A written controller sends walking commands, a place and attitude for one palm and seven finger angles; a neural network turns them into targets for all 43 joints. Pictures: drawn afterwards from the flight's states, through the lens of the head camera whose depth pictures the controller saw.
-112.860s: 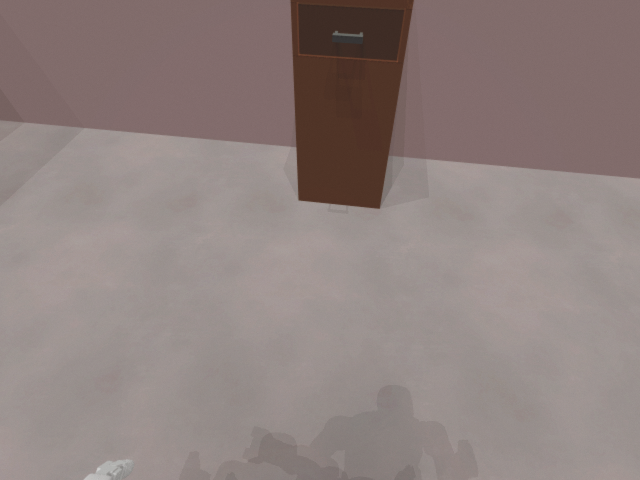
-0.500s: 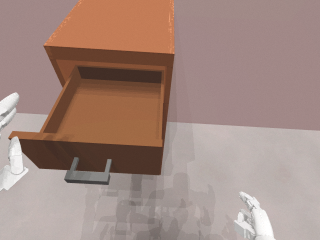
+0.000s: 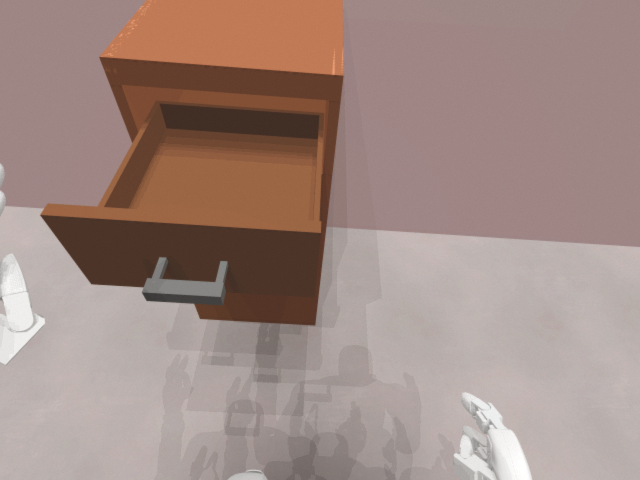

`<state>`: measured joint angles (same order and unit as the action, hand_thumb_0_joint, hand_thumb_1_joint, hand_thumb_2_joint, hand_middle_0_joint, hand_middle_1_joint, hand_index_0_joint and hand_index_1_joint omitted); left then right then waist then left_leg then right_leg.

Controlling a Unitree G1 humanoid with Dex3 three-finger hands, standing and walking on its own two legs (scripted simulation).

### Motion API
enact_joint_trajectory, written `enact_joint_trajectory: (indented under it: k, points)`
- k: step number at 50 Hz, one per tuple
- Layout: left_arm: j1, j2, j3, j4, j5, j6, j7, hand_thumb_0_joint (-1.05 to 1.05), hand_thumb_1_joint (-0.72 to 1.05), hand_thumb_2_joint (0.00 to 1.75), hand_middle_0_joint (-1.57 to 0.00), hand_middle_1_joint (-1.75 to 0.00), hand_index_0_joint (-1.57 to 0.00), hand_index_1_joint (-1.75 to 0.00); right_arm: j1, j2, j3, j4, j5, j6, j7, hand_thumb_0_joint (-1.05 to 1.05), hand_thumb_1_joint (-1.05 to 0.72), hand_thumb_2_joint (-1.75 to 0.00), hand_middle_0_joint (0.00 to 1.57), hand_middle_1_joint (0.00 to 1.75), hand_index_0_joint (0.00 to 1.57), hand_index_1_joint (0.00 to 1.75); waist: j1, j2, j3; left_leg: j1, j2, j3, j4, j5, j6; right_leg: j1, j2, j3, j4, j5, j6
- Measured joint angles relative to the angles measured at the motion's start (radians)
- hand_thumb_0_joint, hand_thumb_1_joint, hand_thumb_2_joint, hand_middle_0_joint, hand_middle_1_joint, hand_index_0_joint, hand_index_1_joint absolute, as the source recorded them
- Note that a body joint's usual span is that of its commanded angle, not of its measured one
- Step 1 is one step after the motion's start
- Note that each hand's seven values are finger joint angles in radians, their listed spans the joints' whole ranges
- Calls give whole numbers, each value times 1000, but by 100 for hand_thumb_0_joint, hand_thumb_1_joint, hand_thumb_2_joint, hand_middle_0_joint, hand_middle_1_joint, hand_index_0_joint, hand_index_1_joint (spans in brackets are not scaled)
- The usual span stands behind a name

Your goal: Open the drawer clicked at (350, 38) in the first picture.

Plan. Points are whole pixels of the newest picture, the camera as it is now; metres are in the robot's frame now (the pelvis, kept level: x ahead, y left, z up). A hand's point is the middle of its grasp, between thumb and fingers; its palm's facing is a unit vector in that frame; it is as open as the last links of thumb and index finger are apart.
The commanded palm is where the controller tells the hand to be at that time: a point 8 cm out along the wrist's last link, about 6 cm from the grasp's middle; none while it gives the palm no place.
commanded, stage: step back with the hand held close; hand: left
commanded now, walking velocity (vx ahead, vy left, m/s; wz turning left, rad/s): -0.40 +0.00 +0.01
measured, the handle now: (189, 278) +0.36 +0.20 +0.02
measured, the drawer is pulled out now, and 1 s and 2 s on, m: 0.30 0.30 0.30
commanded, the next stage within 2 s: stop stepping back and stand still in 0.10 s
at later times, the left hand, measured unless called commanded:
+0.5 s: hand out of the picture +0.05 +0.21 +0.19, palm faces +0.45 -0.79 -0.41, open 7.4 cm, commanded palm +0.00 +0.25 +0.21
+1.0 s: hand out of the picture +0.01 +0.18 +0.20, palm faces +0.46 -0.74 -0.48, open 7.4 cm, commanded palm -0.04 +0.22 +0.21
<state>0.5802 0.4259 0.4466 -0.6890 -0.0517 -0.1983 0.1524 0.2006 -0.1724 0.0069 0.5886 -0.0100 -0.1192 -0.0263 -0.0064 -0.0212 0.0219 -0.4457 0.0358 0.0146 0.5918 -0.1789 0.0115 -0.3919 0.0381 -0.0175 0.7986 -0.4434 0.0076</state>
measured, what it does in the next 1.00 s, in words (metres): walks backwards: right foot, then left foot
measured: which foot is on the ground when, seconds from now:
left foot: down 0.00-0.14, up 0.16-0.36, down 0.38-1.00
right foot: up 0.00-0.06, down 0.08-0.84, up 0.86-1.00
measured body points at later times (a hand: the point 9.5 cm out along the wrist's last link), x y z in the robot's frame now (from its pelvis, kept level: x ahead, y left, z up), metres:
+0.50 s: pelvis -0.12 -0.03 +0.01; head -0.13 -0.02 +0.46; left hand +0.02 +0.25 +0.21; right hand +0.05 -0.28 -0.06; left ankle -0.12 +0.09 -0.73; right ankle -0.06 -0.12 -0.72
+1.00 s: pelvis -0.16 -0.07 +0.00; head -0.18 -0.07 +0.45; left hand -0.02 +0.22 +0.22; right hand -0.01 -0.29 -0.09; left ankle -0.14 +0.07 -0.73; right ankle -0.14 -0.14 -0.71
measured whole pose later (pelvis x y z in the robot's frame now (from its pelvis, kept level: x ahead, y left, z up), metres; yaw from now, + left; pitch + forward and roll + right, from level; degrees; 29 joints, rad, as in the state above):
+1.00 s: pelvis -0.16 -0.07 +0.00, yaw +3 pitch -1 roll +1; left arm 0.64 0.41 0.40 -0.61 -0.02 -0.18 0.17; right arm 0.30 -0.19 0.02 0.62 0.00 -0.11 -0.04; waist -0.02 -0.01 -0.04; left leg -0.28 0.02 0.03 0.55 -0.26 -0.01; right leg -0.34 0.02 -0.06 0.72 -0.38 0.01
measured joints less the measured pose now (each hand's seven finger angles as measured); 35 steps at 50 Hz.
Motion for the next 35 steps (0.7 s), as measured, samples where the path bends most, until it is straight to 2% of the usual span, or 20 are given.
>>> enact_joint_trajectory:
  k: [4,7,8,9,11,13,15,17,19,20,23,27,30,32,35]
  points:
    - [14,8,-11,-27,-8,-12,-22,2,89,90,-20,-30,-20,-30,-35,7,15,6,2,-14,14,1,-91,-90,21,30,21,30,5,1,10,-45,26,15,-5,39,-21,108,-6,0,-186,60,1]
    - [-10,-2,-47,-17,-8,-24,-50,2,89,90,-21,-30,-21,-30,-69,-15,12,12,11,-9,18,1,-91,-90,21,30,21,30,-9,78,61,-60,74,-40,-17,82,-32,127,54,-46,-256,132,-44]
    - [-4,6,-50,-20,-9,-28,-55,2,89,90,-21,-30,-21,-30,-68,-17,9,13,20,-3,19,1,-91,-90,21,30,21,30,-11,80,66,-70,69,-52,5,43,-31,123,57,-52,-260,152,-54]
    - [9,16,-50,-23,-9,-34,-58,2,89,90,-21,-30,-21,-30,-65,-16,4,17,29,5,20,1,-91,-90,21,30,21,30,-11,67,61,-89,45,-63,83,-50,-33,114,47,-51,-254,160,-61]
    - [50,25,-47,-18,-10,-42,-57,2,89,90,-21,-30,-21,-30,-52,-15,-9,29,36,27,12,1,-91,-90,21,30,21,30,-14,33,34,-123,-15,-72,297,-183,-40,97,19,-43,-251,167,-67]
    - [98,19,-34,0,-1,-36,-48,1,89,90,-21,-31,-21,-30,-37,-17,-17,32,33,56,-3,1,-91,-90,21,30,21,30,-19,6,-3,-105,-43,-51,389,-225,-46,84,-3,-31,-264,184,-68]
    - [129,14,-23,22,6,-22,-32,1,89,90,-21,-31,-21,-30,-17,-23,-17,22,32,74,-19,1,-91,-90,20,30,21,30,-23,-12,-36,-30,-46,-26,322,-236,-36,76,-18,-26,-275,200,-67]
    - [133,4,-27,42,11,-7,-14,1,89,90,-21,-31,-21,-30,7,-39,-16,10,29,70,-32,1,-91,-90,20,30,21,30,-26,-14,-62,72,-38,-17,163,-230,-18,67,-23,-35,-278,210,-63]
    - [112,-14,-45,47,12,7,2,1,89,90,-21,-31,-21,-30,29,-66,-19,-1,25,52,-40,1,-91,-90,20,30,20,30,-28,7,-72,182,-18,-21,-31,-189,3,56,-16,-64,-270,214,-58]
    - [87,-21,-55,52,12,10,8,1,89,90,-21,-31,-21,-30,31,-70,-24,5,22,42,-43,1,-91,-90,20,30,20,30,-28,2,-63,196,-22,-26,-75,-132,4,53,-25,-76,-260,214,-55]
    - [42,-40,-69,57,14,22,18,2,89,90,-21,-30,-21,-30,32,-65,-17,10,24,23,-34,1,-91,-90,20,30,20,30,5,-32,-30,212,-39,-13,-80,-88,-13,65,-38,-53,-257,221,-33]
    - [30,-42,-71,52,28,26,20,2,89,90,-21,-30,-21,-30,46,-42,1,-5,26,-1,-20,1,-91,-90,20,30,20,30,4,-21,-30,211,-34,-20,-68,-85,-16,71,-28,-50,-250,192,-16]
    - [6,-40,-77,68,36,23,19,2,89,90,-21,-30,-21,-30,51,-20,12,4,24,-4,-14,1,-91,-90,20,30,20,30,0,-4,-36,199,-23,-27,-32,-121,-11,74,-13,-50,-238,174,-28]
    - [-11,-45,-83,85,39,23,16,2,89,90,-21,-30,-21,-30,53,-9,18,14,20,4,-12,1,-91,-90,20,30,21,30,-4,8,-45,180,-19,-36,0,-178,-1,71,0,-48,-237,163,-51]
    - [-30,-53,-89,89,37,21,10,2,89,90,-21,-30,-21,-30,42,-7,19,29,14,21,-7,1,-91,-90,21,30,21,30,-2,7,-42,126,-31,-33,107,-248,20,53,1,-45,-247,229,-88]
